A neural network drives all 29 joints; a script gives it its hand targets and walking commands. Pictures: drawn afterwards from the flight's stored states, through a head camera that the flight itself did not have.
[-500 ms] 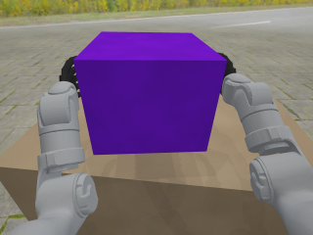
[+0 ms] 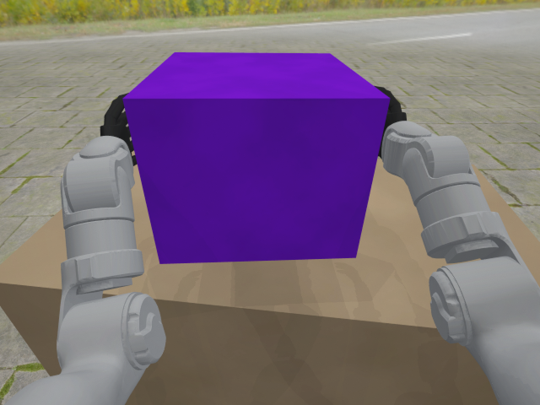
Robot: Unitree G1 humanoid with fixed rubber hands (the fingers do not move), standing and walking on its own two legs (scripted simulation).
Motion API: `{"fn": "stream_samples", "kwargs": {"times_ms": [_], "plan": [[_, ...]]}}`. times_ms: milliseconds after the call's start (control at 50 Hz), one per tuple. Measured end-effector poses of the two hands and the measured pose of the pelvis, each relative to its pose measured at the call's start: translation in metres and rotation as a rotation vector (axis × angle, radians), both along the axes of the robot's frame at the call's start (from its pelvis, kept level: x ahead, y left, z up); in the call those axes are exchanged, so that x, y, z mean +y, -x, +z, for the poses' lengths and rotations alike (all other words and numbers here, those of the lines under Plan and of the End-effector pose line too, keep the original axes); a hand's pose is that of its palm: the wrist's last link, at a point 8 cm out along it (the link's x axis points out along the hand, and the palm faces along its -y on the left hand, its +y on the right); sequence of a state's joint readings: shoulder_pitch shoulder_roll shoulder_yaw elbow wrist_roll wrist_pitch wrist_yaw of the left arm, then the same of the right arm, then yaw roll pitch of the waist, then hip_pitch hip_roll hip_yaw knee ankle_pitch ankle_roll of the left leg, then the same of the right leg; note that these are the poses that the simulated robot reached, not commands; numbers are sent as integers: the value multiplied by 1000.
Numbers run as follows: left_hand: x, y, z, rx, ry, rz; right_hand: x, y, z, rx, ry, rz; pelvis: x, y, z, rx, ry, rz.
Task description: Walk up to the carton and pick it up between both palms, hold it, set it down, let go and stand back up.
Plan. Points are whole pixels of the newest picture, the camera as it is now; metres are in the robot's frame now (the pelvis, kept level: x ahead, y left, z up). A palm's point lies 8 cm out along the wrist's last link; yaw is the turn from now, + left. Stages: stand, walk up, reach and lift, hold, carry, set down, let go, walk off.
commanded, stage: hold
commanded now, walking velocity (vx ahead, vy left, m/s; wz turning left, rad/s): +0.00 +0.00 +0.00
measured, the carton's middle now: (256, 144) +0.44 +0.01 +0.25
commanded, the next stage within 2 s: none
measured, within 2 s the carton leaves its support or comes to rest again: neither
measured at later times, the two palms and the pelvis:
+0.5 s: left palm (112, 144) +0.36 +0.20 +0.30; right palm (390, 134) +0.36 -0.17 +0.30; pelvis +0.00 +0.00 +0.00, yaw +0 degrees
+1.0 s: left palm (124, 138) +0.37 +0.19 +0.30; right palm (399, 131) +0.37 -0.18 +0.30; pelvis +0.00 +0.00 +0.00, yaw +0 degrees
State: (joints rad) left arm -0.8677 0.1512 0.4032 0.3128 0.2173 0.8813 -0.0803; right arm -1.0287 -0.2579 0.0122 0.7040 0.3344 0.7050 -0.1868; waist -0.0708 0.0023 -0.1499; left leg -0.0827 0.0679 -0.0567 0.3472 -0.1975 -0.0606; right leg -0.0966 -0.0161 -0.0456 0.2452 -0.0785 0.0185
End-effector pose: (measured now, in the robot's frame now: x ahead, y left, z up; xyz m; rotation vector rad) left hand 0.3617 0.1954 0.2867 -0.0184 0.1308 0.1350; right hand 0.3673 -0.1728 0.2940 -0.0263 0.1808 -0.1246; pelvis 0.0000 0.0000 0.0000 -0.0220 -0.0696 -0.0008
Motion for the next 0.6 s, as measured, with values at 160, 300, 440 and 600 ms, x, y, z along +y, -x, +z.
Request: {"fn": "stream_samples", "kwargs": {"times_ms": [160,300,440,600], "plan": [[-3,-1,-1,5,-1,-8,-3,2,1,5,3,-7,-1,2,0,4,0,0],[-2,-1,3,8,-9,-6,-2,2,1,8,-3,-6,0,2,0,9,-1,-1],[2,3,8,-9,-7,0,2,3,5,-8,1,2,2,2,0,6,0,1],[3,6,7,-8,-4,0,3,6,6,-8,-4,0,3,3,0,-10,0,4]]}}
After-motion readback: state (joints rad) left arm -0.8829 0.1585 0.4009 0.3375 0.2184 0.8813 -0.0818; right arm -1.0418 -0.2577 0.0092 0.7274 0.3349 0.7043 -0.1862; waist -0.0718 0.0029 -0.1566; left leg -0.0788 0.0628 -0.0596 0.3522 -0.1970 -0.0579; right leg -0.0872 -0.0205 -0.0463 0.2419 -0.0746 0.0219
